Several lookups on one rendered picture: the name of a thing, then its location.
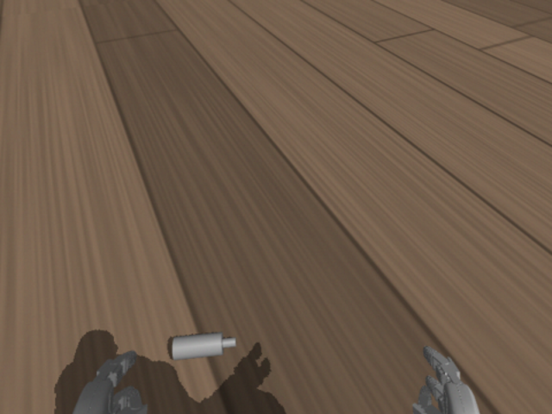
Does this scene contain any left robot hand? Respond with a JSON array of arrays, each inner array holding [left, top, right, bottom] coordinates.
[[72, 351, 147, 414]]

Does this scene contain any bottle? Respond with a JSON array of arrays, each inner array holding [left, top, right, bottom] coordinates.
[[172, 332, 236, 361]]

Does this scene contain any right robot hand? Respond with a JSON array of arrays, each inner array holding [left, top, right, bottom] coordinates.
[[412, 346, 480, 414]]

